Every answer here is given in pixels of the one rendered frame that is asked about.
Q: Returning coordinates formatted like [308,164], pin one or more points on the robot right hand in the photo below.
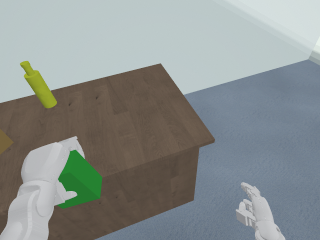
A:
[258,208]

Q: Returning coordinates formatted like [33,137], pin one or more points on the robot left hand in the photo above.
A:
[46,164]

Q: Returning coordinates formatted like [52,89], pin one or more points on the robot left forearm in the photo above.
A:
[30,212]

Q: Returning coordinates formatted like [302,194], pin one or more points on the robot right forearm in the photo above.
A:
[267,230]

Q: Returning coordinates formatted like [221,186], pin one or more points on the table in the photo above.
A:
[136,129]

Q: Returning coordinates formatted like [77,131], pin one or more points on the sponge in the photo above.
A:
[79,176]

